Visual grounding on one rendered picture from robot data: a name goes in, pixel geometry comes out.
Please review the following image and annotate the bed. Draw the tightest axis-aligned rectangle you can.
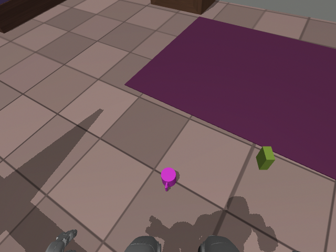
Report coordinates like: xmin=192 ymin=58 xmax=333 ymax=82
xmin=0 ymin=0 xmax=65 ymax=33

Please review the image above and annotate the left robot hand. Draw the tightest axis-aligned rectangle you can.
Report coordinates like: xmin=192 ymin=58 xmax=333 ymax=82
xmin=45 ymin=229 xmax=77 ymax=252

